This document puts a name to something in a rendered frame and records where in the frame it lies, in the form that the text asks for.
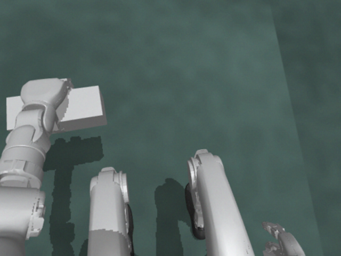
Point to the right robot foot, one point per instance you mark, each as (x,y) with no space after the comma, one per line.
(198,232)

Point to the right robot hand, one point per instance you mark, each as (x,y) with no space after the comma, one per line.
(288,246)

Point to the left robot arm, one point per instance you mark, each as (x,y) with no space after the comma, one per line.
(22,207)

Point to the carton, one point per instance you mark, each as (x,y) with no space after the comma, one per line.
(82,108)

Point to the left robot hand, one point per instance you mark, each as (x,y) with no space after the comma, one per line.
(50,90)

